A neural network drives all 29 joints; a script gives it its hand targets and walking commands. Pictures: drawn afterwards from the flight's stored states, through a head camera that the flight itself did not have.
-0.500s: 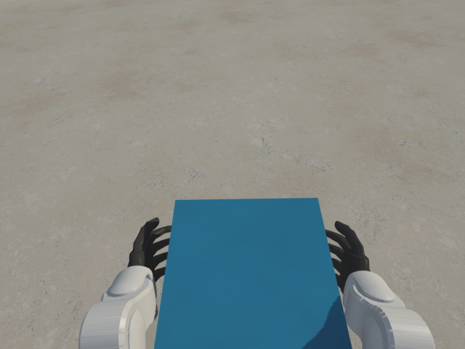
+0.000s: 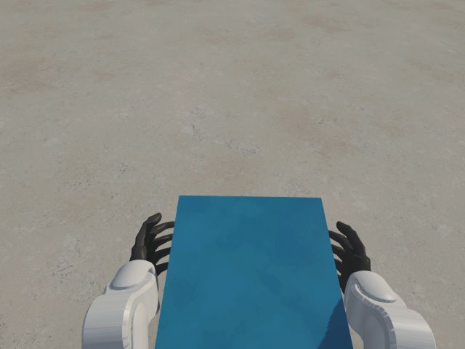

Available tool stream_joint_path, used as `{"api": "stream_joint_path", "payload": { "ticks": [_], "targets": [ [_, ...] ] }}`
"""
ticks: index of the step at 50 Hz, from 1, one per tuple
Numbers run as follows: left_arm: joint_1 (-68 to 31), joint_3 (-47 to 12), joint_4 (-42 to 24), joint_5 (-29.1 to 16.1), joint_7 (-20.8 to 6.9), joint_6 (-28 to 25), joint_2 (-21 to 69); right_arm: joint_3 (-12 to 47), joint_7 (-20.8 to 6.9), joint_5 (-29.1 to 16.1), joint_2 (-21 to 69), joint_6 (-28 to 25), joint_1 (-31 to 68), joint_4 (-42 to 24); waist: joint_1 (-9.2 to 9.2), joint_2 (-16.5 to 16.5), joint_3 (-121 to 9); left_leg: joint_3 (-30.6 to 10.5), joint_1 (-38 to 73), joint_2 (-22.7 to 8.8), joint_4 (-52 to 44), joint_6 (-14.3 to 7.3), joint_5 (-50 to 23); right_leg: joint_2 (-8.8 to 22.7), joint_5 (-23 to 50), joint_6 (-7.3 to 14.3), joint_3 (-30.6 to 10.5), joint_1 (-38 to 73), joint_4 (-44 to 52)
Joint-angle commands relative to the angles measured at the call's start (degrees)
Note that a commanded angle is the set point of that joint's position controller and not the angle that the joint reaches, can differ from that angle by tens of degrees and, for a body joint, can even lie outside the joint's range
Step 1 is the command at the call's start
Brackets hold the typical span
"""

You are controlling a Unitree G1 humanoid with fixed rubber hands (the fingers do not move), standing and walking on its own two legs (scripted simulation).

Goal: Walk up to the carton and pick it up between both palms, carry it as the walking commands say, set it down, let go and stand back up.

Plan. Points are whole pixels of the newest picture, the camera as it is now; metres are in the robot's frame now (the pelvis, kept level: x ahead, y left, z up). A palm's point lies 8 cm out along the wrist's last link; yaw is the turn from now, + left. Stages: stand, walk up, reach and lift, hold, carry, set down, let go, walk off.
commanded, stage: carry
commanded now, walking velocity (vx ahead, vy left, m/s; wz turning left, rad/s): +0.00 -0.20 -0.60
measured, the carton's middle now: (247, 291) +0.24 +0.01 +0.02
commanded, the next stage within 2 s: none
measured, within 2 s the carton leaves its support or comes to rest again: neither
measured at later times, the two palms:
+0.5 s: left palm (297, 278) +0.24 -0.06 +0.07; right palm out of the picture +0.16 -0.35 +0.08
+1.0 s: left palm out of the picture +0.16 -0.32 +0.07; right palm out of the picture -0.01 -0.56 +0.06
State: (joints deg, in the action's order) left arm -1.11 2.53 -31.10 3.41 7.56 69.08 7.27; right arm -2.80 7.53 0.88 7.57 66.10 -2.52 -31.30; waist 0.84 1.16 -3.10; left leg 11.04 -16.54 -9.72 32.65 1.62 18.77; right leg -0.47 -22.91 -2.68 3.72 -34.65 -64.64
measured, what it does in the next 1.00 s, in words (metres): steps to the right, turning right: right foot, then left foot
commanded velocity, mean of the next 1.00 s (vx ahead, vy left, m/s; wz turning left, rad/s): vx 0.00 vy -0.20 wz -0.60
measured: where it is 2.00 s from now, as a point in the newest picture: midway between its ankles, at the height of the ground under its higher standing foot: outside the picture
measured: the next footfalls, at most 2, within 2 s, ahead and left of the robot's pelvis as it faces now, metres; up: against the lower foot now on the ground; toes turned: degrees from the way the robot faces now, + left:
right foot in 0.22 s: +0.04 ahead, -0.24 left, +0.00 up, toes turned -14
left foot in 0.54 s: +0.03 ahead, -0.09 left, +0.00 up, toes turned -7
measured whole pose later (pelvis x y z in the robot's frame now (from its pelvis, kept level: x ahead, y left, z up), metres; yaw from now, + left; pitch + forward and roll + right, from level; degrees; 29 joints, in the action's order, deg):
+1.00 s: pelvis -0.12 -0.30 -0.02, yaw -34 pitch +3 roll -1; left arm -2.1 2.3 -29.1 2.9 7.5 68.5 7.3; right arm -3.6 7.3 2.2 7.4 68.6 -1.2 -32.4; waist -0.1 -2.6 -2.0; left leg 6.7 -27.1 -16.9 58.3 8.6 35.8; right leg 0.5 -14.9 1.7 6.0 -25.0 -37.0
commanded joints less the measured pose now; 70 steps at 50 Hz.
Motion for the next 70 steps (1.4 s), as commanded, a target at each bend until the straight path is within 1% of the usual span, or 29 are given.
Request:
{"api": "stream_joint_path", "payload": {
  "ticks": [1, 9, 10, 11, 12, 13, 17, 23, 26, 27, 28, 29, 30, 32, 35, 44, 45, 46, 47, 48, 51, 59, 63, 64, 65, 66, 67, 68, 70],
  "targets": [
    [-21.3, -38.1, -4.7, -15.5, -6.2, -1.8, 45.1, 33.3, -7.2, -14.0, 40.8, -0.1, 21.8, -6.1, -0.46, -14.0, -7.8, -4.3, 10.2, -12.3, -9.3, -4.1, -37.6, 2.8, 0.2, -1.7, 1.6, -1.1, 4.1],
    [-17.3, -35.6, -4.1, -14.6, -5.8, -0.1, 42.5, 33.9, -6.3, -12.6, 39.3, 1.6, 19.1, -6.5, -0.64, -18.3, -11.2, 0.4, 11.1, -15.6, 0.8, 0.4, -37.3, 0.0, 6.0, 0.8, 7.2, 13.4, 36.3],
    [-16.6, -35.0, -3.3, -14.5, -5.9, 0.0, 42.1, 34.3, -6.2, -12.4, 38.9, 1.8, 18.8, -6.6, -0.24, -12.5, -13.1, 1.7, 7.2, -12.9, 8.0, 2.8, -32.8, -0.7, 10.2, 1.4, 5.5, 21.2, 42.1],
    [-15.7, -33.9, -2.7, -14.2, -6.0, 0.0, 41.8, 35.0, -6.2, -12.5, 37.9, 2.0, 20.5, -7.2, 0.92, -1.2, -13.7, 1.1, -2.8, -9.9, 17.8, 5.2, -13.1, 4.2, 18.9, 2.7, -1.4, 28.7, 45.2],
    [-14.6, -33.3, -0.7, -13.7, -5.9, 0.1, 40.9, 36.1, -6.1, -12.3, 37.8, 2.6, 20.3, -6.8, 0.76, 21.8, -15.7, 3.3, -21.7, 0.4, 32.5, 8.6, 26.3, 19.7, 47.8, 10.1, -24.0, 37.5, 42.9],
    [-14.4, -33.4, -1.4, -14.8, -6.2, -0.3, 43.1, 37.6, -6.5, -14.4, 40.5, 2.1, 22.0, -6.1, 0.11, 19.3, -14.7, -5.3, -22.8, -0.7, 40.6, 7.1, 29.3, 18.8, 64.2, 14.4, -21.3, 34.5, 36.9],
    [-18.6, -35.6, -5.2, -16.0, -7.9, -3.3, 49.9, 40.4, -7.9, -16.3, 48.0, -0.1, 25.2, -7.7, -0.03, 7.8, -15.1, -6.5, -18.1, 1.5, 40.4, 4.1, 10.7, 10.8, 39.5, 13.4, -10.1, 26.0, 36.5],
    [-16.5, -37.2, -5.9, -16.0, -7.7, -3.0, 45.6, 38.2, -7.0, -14.7, 44.3, -0.6, 19.6, -5.7, -0.04, 7.2, -14.9, -5.6, -8.0, 5.2, 18.1, 1.9, 8.5, 12.2, 30.2, 16.0, -19.5, 20.8, 41.3],
    [-17.1, -37.8, -5.8, -15.7, -7.3, -2.0, 43.9, 36.1, -7.1, -13.9, 42.4, -0.1, 17.9, -4.2, -0.68, 6.0, -14.1, -2.7, 5.5, 6.0, -1.0, 0.6, 3.1, 8.4, 25.5, 11.3, -17.9, 13.5, 41.5],
    [-18.0, -37.8, -5.4, -15.5, -7.1, -1.6, 43.6, 35.3, -7.2, -13.6, 41.9, 0.1, 17.7, -3.4, -1.49, 2.0, -13.7, -5.8, 15.5, 1.2, -12.2, -0.6, -2.7, 5.3, 20.1, 7.1, -14.3, 6.0, 36.8],
    [-18.2, -37.8, -5.4, -15.2, -6.9, -1.3, 43.5, 34.7, -7.2, -13.5, 41.3, 0.2, 17.7, -2.6, -1.39, -17.2, -13.2, -27.1, 18.9, -20.1, -16.6, -7.1, -5.5, -1.9, 1.3, 3.3, -7.3, -4.4, 19.8],
    [-21.9, -39.0, -8.4, -15.5, -7.1, -1.2, 42.8, 34.0, -7.2, -13.4, 41.3, -0.1, 17.8, -3.0, -1.07, -21.6, -8.8, -33.9, 11.8, -30.9, -17.9, -13.7, -16.1, -1.7, -8.1, 1.6, -3.4, -10.0, 3.0],
    [-21.8, -38.4, -6.8, -15.4, -6.9, -0.8, 42.7, 33.8, -7.1, -12.9, 41.5, 0.4, 17.6, -2.7, -0.73, -11.3, -6.3, -28.7, 7.1, -27.1, -16.0, -12.5, -19.9, 1.2, -5.1, 1.3, -8.7, -7.3, -5.9],
    [-21.9, -37.7, -3.2, -15.4, -7.2, -0.6, 45.0, 34.0, -7.5, -13.0, 41.9, 0.4, 20.7, -2.6, -0.43, -5.0, -4.7, -14.0, 3.2, -19.0, -15.7, -7.0, -16.4, 2.1, 2.4, -0.1, -7.6, -4.4, -10.9],
    [-21.9, -38.4, -3.3, -15.7, -6.6, -0.9, 46.2, 33.3, -7.7, -14.1, 41.9, 0.1, 21.7, -4.4, -0.16, -12.5, -4.6, -2.4, 6.9, -11.7, -12.0, -2.9, -26.2, 1.7, 4.0, -1.5, -1.0, -2.9, -2.1],
    [-17.6, -34.9, -3.3, -14.5, -5.4, 0.9, 42.9, 34.0, -6.2, -13.0, 39.8, 2.1, 19.7, -6.5, -0.92, -19.0, -11.0, 0.8, 10.9, -17.6, -2.9, 0.1, -31.9, 1.7, 3.1, 0.3, 5.9, 11.2, 32.5],
    [-16.9, -34.5, -2.7, -14.6, -5.6, 1.0, 43.0, 34.4, -6.1, -12.8, 39.7, 2.2, 19.5, -6.5, -0.28, -15.4, -12.3, 2.0, 8.1, -16.1, 1.9, 2.2, -27.9, 0.6, 7.8, 1.0, 5.8, 17.2, 39.6],
    [-15.7, -33.6, -2.1, -14.6, -5.8, 0.9, 42.5, 34.8, -6.1, -12.6, 39.5, 2.4, 20.0, -6.7, 0.45, -4.9, -13.3, 3.0, 1.9, -12.2, 11.0, 4.6, -15.8, 1.4, 11.7, 1.6, 3.0, 24.4, 44.6],
    [-15.5, -32.9, -2.0, -14.3, -5.9, 0.8, 41.9, 35.7, -6.0, -12.5, 39.8, 2.8, 20.2, -6.6, 0.5, 12.3, -13.1, 3.2, -12.3, -5.7, 22.0, 7.3, 16.5, 12.8, 26.5, 5.4, -12.9, 30.0, 46.3],
    [-14.9, -32.7, -1.5, -14.5, -6.2, 0.2, 43.2, 37.7, -6.3, -14.0, 41.2, 2.6, 22.5, -7.7, 0.36, 24.0, -13.2, -0.3, -22.3, -0.4, 33.7, 8.4, 29.0, 19.3, 44.6, 12.7, -24.3, 30.6, 42.8],
    [-16.4, -34.9, -4.1, -16.2, -7.6, -1.9, 48.9, 40.9, -7.5, -16.3, 48.0, 0.9, 23.9, -7.7, -0.13, 8.7, -15.5, -7.1, -21.4, -0.1, 42.7, 5.2, 16.9, 12.7, 44.7, 13.5, -12.5, 30.1, 36.1],
    [-16.7, -37.3, -5.4, -16.7, -8.0, -2.6, 46.0, 38.5, -7.0, -14.7, 45.1, -0.4, 19.6, -5.5, -0.15, 6.4, -14.6, -6.0, -11.3, 4.4, 21.5, 2.9, 9.7, 12.2, 30.6, 14.1, -22.4, 24.0, 43.8],
    [-18.6, -38.1, -5.8, -16.5, -7.4, -1.5, 44.6, 35.9, -7.1, -13.9, 43.4, 0.1, 17.9, -4.2, -1.12, 6.5, -13.5, -0.3, 8.0, 6.5, -2.8, 0.8, 5.7, 5.6, 32.5, 3.1, -16.9, 15.1, 48.7],
    [-19.1, -38.1, -5.5, -16.2, -7.1, -1.2, 44.4, 35.0, -7.2, -13.9, 43.1, 0.2, 17.4, -3.8, -2.29, 5.2, -14.2, 0.1, 21.0, 3.0, -14.9, -0.2, -0.1, 2.0, 33.0, -3.4, -11.9, 7.4, 45.1],
    [-18.6, -38.3, -5.2, -16.0, -6.9, -0.8, 44.6, 34.0, -7.1, -14.4, 43.2, 0.2, 18.1, -3.8, -2.63, -15.2, -14.4, -21.0, 23.7, -18.8, -21.7, -6.9, -0.7, -4.3, 10.3, -6.3, -5.3, -1.5, 19.4],
    [-22.0, -40.0, -8.6, -16.4, -7.1, -0.7, 44.2, 33.3, -7.0, -13.4, 43.6, -0.1, 17.3, -3.3, -1.28, -24.8, -10.1, -33.2, 13.1, -32.9, -19.2, -14.1, -16.8, -2.9, -8.0, -2.8, -3.4, -8.5, -1.1],
    [-20.5, -38.3, -7.7, -15.3, -6.6, -0.5, 43.4, 34.2, -7.2, -13.9, 42.8, 0.5, 18.6, -5.3, -0.2, -11.5, -8.6, -23.4, 10.1, -27.3, -16.1, -11.2, -23.6, 0.5, -3.5, 0.1, -8.7, -5.5, -7.7],
    [-20.4, -37.7, -6.0, -15.1, -6.6, -0.3, 44.2, 34.2, -7.4, -13.7, 42.6, 0.9, 19.4, -4.5, -0.35, -7.1, -7.5, -15.1, 7.3, -22.1, -14.8, -7.8, -23.7, 1.1, -1.0, 0.3, -7.9, -3.5, -9.4],
    [-20.2, -37.1, -4.1, -14.6, -6.4, -0.1, 44.5, 34.3, -7.6, -14.1, 42.1, 1.1, 20.0, -3.6, -0.12, -9.7, -5.2, -4.2, 9.0, -14.0, -12.3, -3.1, -26.7, 1.5, 4.4, -0.3, -4.1, -3.4, -5.0]
  ]
}}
